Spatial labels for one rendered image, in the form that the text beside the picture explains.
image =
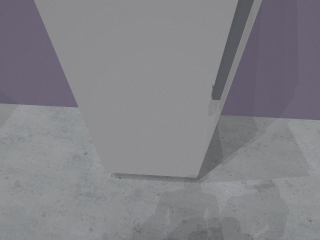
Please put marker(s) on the handle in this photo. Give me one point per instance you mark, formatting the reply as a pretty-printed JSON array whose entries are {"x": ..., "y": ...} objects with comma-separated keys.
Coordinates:
[{"x": 239, "y": 21}]

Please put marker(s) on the fridge door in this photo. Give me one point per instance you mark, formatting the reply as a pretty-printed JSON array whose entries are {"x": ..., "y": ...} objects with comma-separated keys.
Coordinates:
[{"x": 142, "y": 75}]

